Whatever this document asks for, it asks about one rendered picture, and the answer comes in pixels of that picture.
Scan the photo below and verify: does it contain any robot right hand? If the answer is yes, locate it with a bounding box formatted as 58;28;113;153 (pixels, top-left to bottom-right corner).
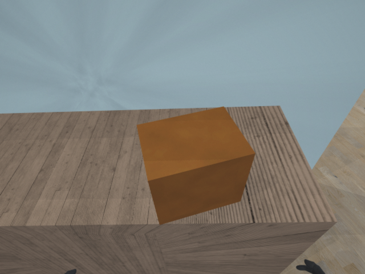
296;259;325;274

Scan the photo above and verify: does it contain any carton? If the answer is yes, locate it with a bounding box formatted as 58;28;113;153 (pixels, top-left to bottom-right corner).
137;107;256;225

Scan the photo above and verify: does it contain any pedestal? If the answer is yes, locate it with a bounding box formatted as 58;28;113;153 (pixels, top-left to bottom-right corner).
0;106;338;274

